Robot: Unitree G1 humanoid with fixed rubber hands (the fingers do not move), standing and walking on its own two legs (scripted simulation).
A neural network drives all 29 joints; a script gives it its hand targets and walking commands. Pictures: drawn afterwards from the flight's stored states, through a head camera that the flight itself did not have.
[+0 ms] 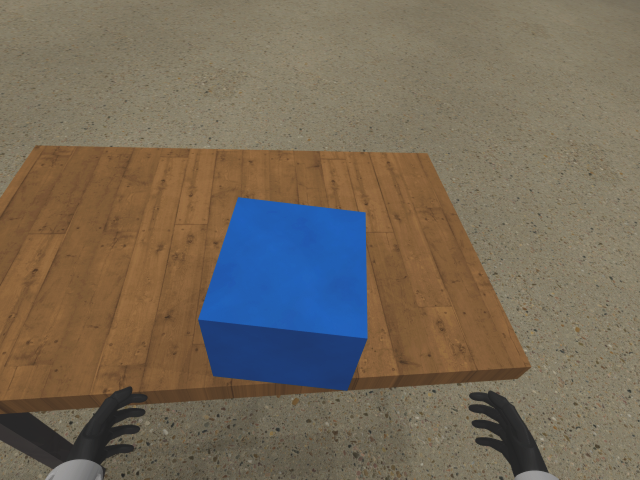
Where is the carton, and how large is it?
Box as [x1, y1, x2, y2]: [198, 197, 367, 390]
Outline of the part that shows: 238,197 198,318 213,375 346,390 367,338 365,212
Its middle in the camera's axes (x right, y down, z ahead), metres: -0.04 +0.08 +0.57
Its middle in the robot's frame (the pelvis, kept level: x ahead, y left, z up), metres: +0.37 +0.04 +0.00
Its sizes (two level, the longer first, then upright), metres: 0.212 0.195 0.158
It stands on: a table, 0.70 m high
